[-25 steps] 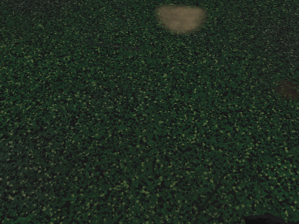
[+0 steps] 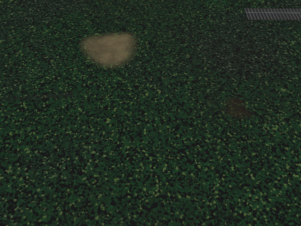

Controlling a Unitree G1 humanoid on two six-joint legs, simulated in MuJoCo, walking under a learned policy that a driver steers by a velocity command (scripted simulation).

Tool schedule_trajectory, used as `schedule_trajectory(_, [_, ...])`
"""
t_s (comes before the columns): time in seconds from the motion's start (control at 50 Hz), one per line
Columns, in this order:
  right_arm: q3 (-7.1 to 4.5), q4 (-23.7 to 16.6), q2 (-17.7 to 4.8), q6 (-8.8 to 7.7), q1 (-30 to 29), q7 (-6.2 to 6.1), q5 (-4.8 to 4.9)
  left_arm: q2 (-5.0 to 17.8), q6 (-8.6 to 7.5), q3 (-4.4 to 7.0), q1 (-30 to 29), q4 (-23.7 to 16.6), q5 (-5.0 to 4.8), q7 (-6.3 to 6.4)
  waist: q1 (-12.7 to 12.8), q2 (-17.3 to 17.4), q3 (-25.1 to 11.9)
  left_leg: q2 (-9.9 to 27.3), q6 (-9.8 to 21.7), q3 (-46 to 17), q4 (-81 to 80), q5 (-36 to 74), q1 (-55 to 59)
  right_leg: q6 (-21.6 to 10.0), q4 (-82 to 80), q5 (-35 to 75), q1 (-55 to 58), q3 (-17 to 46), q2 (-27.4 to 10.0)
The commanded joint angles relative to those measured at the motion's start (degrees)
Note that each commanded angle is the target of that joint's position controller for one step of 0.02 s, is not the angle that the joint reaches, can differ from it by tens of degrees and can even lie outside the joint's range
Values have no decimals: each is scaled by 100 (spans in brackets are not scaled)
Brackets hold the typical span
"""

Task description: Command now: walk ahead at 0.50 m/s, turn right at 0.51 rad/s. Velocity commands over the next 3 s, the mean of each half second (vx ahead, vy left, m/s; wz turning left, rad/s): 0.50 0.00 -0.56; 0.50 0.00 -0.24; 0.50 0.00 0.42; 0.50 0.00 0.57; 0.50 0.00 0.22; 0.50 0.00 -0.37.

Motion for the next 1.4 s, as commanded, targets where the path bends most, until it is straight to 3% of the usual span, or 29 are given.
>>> schedule_trajectory(0.02, [-217, -128, -1055, 59, 210, -121, -32, 438, -50, 122, 286, -247, 23, 41, 385, 711, -205, 1784, 187, -153, 1215, 7119, 159, -369, -118, -805, 643, -372, 534])
schedule_trajectory(0.06, [-269, -250, -1195, 149, 22, -84, -48, 741, -105, 298, 1468, 96, 58, 89, 924, 665, -855, 1800, 237, -121, 3172, 6517, -319, -731, -696, -1059, 2110, -162, 774])
schedule_trajectory(0.08, [-263, -423, -1138, 135, -120, -32, -12, 1171, -116, 472, 2224, 259, 134, 170, 1307, 162, -1296, 1587, 118, -54, 4929, 4676, -1480, -1081, -1115, -1465, 3399, 937, 24])
schedule_trajectory(0.1, [-198, -858, -581, 66, -41, 110, 72, 1739, -27, 641, 1908, 93, 45, 219, 804, -1423, -1668, 118, -271, -390, 7251, -811, -4262, -2065, -1600, -1145, 5141, 4278, -1673])
schedule_trajectory(0.12, [-253, -1046, -1016, -25, -655, 145, 13, 1685, 29, 630, 2001, 109, -98, 218, 992, -279, -1619, 231, -191, -1659, 7507, -629, -5054, -2173, -2047, -924, 5083, 4659, -1733])
schedule_trajectory(0.16, [-220, -1122, -925, -152, -831, 161, 83, 1101, -8, 496, 1441, 136, -119, 277, 494, 428, -392, 798, -166, -1753, 6419, 187, -4924, -1633, -2346, -96, 3600, 3363, -1435])
schedule_trajectory(0.2, [-208, -1100, -825, 52, -709, 160, -118, 862, -124, 401, 1113, 87, -141, 322, 120, 463, -223, 964, -334, -1763, 5715, 253, -4220, -1297, -2428, 773, 2752, 2562, -861])
schedule_trajectory(0.28, [-180, -1340, -697, 328, -1046, 235, -183, 1148, -289, 444, 1430, 139, -173, 286, 87, 135, -234, 957, -602, -1523, 4768, 667, -4128, -1154, -2516, 1434, 2335, 2120, -449])
schedule_trajectory(0.48, [-80, -2147, -822, 250, -2953, 300, -60, 1269, -200, 472, 2378, 139, -77, 339, 818, -316, -145, 531, -504, -1528, 2439, 1812, -4486, -721, -1987, 1748, 3455, 2598, -459])
schedule_trajectory(0.52, [-108, -2143, -960, 194, -2669, 288, -39, 1376, -208, 498, 2156, 39, -57, 386, 588, -397, -176, 436, -372, -1629, 1972, 1581, -3809, -545, -1751, 1899, 3362, 2754, -533])
schedule_trajectory(0.56, [-218, -1795, -1216, 117, -1515, 205, -30, 1500, -258, 520, 1809, -67, -54, 353, 46, -311, -636, 161, -157, -1483, 1594, 1273, -2188, -300, -793, 2788, 3020, 2611, -336])
schedule_trajectory(0.58, [-290, -1600, -1390, 38, -706, 137, -92, 1382, -310, 485, 1790, -70, -102, 300, -346, 8, -1115, 473, 32, -1683, 1342, 1352, -1015, -171, 352, 2435, 2600, 2288, 20])
schedule_trajectory(0.6, [-369, -1587, -1798, 15, 200, 44, -226, 851, -363, 333, 1993, -238, -131, 277, -554, 703, -2016, 1958, 309, -3245, 1243, 217, 214, -71, 2021, 322, 1876, 1822, 375])
schedule_trajectory(0.62, [-483, -1548, -2213, 101, -99, 69, -261, 602, -341, 295, 2837, -311, -270, 260, 67, 2149, -2260, 2942, 1049, -6083, 289, -55, 872, 98, 3208, -2969, 262, 1384, 1163])
schedule_trajectory(0.64, [-400, -1627, -1582, 158, -549, 124, -132, 1020, -245, 321, 2644, -57, -55, 317, 155, 949, -1413, 2720, 1036, -5909, 209, -981, 121, 34, 3631, -2486, -193, 1528, 605])
schedule_trajectory(0.66, [-287, -1676, -1107, 150, -917, 163, -69, 1030, -233, 325, 2141, -100, -12, 260, 138, 347, -715, 2379, 910, -4860, 135, -761, -663, 58, 3431, -1916, -117, 1475, 429])
schedule_trajectory(0.68, [-236, -1618, -932, 130, -1049, 190, -95, 924, -234, 298, 1861, -175, -13, 224, 183, 212, -429, 2074, 792, -4092, 52, 73, -1112, 95, 3161, -1664, -7, 1428, 290])
schedule_trajectory(0.76, [-214, -1239, -919, -63, -610, 231, -7, 768, -96, 246, 1714, -246, 71, 108, 324, 685, -418, 1635, 735, -2836, -86, 2159, -1434, 236, 2650, -1528, 239, 1295, 198])
schedule_trajectory(0.88, [-223, -942, -935, -57, -232, 256, 65, 537, -118, 53, 296, -721, 87, -5, 155, 634, -81, 1367, 777, -2066, -526, 2319, -1508, 494, 981, -445, -146, 671, -191])
schedule_trajectory(0.96, [-288, -754, -1179, -5, 184, 259, 57, 507, -172, -32, -310, -902, 16, 18, -24, 631, -76, 1387, 725, -2106, -221, 2904, -1487, 556, -96, -272, 532, 403, -4])
schedule_trajectory(1.02, [-328, -699, -1303, 56, 204, 231, 31, 665, -247, 13, -201, -918, 1, 108, 110, 639, -138, 1555, 644, -2414, 234, 3187, -1232, 439, -543, -600, 1003, 456, 109])
schedule_trajectory(1.06, [-314, -678, -1234, 83, 161, 224, 76, 891, -366, 130, 849, -570, 88, 215, 585, 304, -641, 1196, 459, -2192, 1552, 3587, -1484, 251, -1228, -564, 2556, 515, 204])
schedule_trajectory(1.08, [-249, -855, -1006, 59, 46, 234, 120, 1293, -432, 249, 1772, -430, 216, 304, 981, -217, -1334, 845, 315, -1922, 2962, 2503, -2284, -15, -1417, -1175, 3846, 1545, -809])
schedule_trajectory(1.1, [-110, -1090, -338, 72, 491, 215, 259, 1893, -382, 395, 2085, -435, 268, 352, 831, -1433, -1938, 42, 95, -1315, 4680, -648, -4017, -512, -1907, -1706, 5095, 3686, -2377])
schedule_trajectory(1.12, [-279, -981, -983, 176, 407, 151, 114, 1603, -299, 370, 1973, -445, 90, 340, 817, -849, -1744, 209, 186, -1715, 5398, -931, -4417, -672, -2153, -2117, 4548, 4222, -2413])
schedule_trajectory(1.16, [-303, -985, -847, 230, -29, 230, 73, 855, -329, 180, 1200, -516, 12, 303, 474, -413, -560, 655, 190, -1859, 5354, -73, -4437, -437, -2476, -1632, 3352, 2714, -1811])
schedule_trajectory(1.2, [-335, -958, -776, 357, -77, 311, -38, 631, -406, 126, 1048, -459, -14, 332, 250, -583, -289, 809, 74, -1793, 5165, 245, -4163, -204, -2703, -807, 2797, 1800, -1425])
schedule_trajectory(1.28, [-338, -1150, -604, 517, -521, 433, -77, 724, -568, 191, 1313, -267, -83, 346, 138, -365, -245, 867, -75, -1705, 5138, 862, -4482, -275, -2899, 245, 2817, 973, -1375])
schedule_trajectory(1.4, [-237, -1589, -486, 526, -1696, 565, -81, 756, -549, 223, 1620, -36, -49, 348, 301, -337, 59, 859, -139, -1391, 3624, 1973, -4622, -239, -2934, 681, 2909, -23, -1209])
